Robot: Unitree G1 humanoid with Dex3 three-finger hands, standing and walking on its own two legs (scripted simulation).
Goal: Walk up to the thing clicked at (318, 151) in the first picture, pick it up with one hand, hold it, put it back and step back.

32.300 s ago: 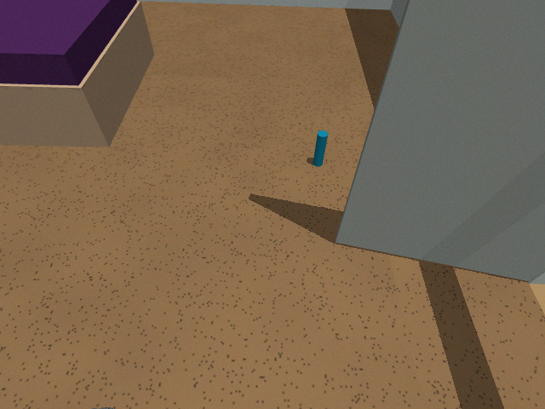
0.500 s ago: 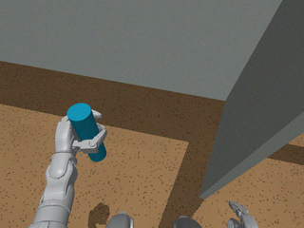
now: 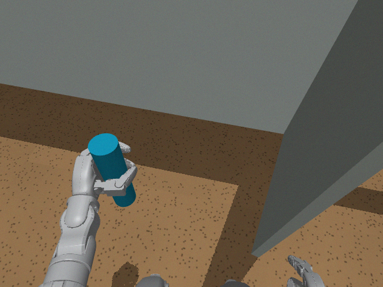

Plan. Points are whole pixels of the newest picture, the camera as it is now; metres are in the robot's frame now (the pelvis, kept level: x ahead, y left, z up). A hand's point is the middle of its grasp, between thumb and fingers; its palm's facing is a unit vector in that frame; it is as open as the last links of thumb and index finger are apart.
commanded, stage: hold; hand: left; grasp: from the side
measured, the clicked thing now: (115, 174) +0.33 +0.18 +0.02
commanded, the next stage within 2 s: none
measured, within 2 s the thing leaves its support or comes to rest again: neither
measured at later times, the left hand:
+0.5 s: hand (117, 170) +0.32 +0.17 +0.06, palm faces +0.09 -1.00 +0.00, open 7.2 cm
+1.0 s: hand (117, 172) +0.32 +0.16 +0.06, palm faces +0.09 -1.00 +0.00, open 7.2 cm
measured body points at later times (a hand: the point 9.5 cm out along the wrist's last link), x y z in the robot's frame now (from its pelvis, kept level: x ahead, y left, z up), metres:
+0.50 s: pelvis -0.01 +0.00 +0.01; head +0.03 +0.00 +0.46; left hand +0.31 +0.22 +0.06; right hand +0.12 -0.24 -0.10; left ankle +0.01 +0.13 -0.70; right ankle +0.00 -0.12 -0.70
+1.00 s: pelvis -0.01 +0.00 +0.01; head +0.03 +0.01 +0.46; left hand +0.31 +0.22 +0.06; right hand +0.12 -0.25 -0.10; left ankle +0.01 +0.13 -0.70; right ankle +0.00 -0.12 -0.70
